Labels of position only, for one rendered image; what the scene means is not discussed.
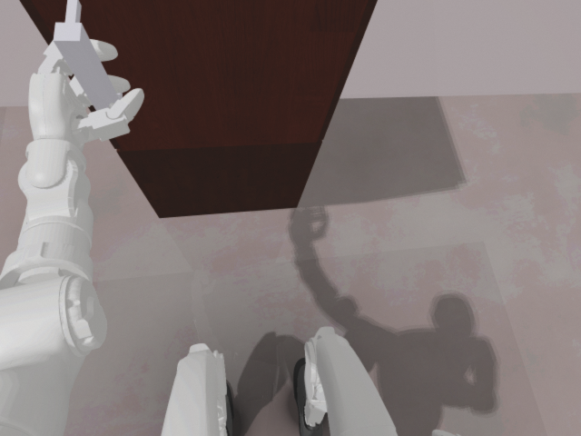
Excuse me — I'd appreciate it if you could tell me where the cupboard door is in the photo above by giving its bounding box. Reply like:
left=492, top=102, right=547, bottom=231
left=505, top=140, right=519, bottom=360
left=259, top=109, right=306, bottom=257
left=32, top=0, right=369, bottom=151

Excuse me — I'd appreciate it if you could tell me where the robot left hand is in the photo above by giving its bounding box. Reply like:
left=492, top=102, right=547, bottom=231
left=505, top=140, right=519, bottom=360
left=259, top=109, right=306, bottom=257
left=28, top=39, right=144, bottom=152

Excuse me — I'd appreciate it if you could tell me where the handle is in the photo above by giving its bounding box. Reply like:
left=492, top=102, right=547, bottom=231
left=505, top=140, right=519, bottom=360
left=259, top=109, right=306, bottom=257
left=54, top=0, right=123, bottom=111

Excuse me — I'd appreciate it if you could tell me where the robot left forearm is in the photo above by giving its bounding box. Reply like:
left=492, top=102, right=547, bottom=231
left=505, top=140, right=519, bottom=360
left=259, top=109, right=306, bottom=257
left=0, top=138, right=94, bottom=290

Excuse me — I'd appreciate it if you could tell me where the right robot foot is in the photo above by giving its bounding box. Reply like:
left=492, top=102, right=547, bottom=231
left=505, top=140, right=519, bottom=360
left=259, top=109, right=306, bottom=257
left=293, top=358, right=323, bottom=436

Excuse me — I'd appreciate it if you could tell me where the left robot thigh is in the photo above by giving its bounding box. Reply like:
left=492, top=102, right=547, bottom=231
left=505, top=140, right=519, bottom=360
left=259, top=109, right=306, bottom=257
left=161, top=350, right=227, bottom=436

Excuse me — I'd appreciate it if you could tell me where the robot left upper arm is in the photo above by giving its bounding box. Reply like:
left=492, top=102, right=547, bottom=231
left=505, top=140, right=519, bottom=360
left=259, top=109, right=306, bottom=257
left=0, top=275, right=107, bottom=436

